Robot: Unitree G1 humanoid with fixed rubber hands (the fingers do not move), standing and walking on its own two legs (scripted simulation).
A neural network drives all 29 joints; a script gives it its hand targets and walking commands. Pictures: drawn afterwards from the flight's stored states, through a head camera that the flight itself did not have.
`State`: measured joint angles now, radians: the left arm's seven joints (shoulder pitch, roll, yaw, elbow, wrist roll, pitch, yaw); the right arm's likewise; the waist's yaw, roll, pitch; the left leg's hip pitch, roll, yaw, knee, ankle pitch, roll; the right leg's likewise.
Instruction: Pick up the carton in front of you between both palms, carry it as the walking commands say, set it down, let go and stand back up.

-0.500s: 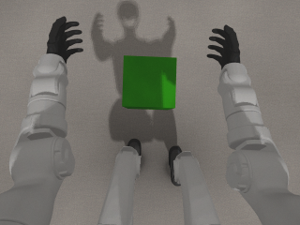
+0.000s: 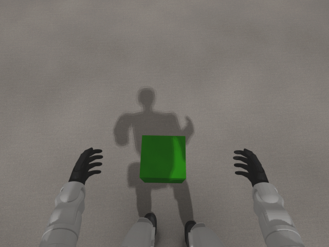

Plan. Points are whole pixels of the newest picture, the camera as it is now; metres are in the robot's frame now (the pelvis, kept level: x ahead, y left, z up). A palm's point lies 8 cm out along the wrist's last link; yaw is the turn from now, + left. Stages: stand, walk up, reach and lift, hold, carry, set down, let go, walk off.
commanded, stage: let go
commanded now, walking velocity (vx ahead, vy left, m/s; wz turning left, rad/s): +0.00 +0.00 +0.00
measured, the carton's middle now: (163, 161) +0.42 +0.03 -0.62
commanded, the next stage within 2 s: stand in 0.68 s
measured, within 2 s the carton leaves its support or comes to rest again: neither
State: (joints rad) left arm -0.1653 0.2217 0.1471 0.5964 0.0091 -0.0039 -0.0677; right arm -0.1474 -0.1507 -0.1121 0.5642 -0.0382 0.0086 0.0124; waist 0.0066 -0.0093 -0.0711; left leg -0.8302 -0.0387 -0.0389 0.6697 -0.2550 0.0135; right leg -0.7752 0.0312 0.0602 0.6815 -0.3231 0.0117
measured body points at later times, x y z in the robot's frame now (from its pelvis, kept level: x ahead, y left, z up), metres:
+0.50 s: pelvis +0.02 -0.02 +0.03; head +0.03 -0.02 +0.48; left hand +0.19 +0.21 -0.05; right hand +0.19 -0.25 -0.04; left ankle +0.02 +0.11 -0.71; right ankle -0.02 -0.13 -0.71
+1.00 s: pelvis +0.03 +0.00 +0.03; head +0.04 +0.01 +0.47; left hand +0.17 +0.29 -0.07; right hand +0.17 -0.30 -0.06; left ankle +0.02 +0.11 -0.71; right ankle -0.02 -0.13 -0.71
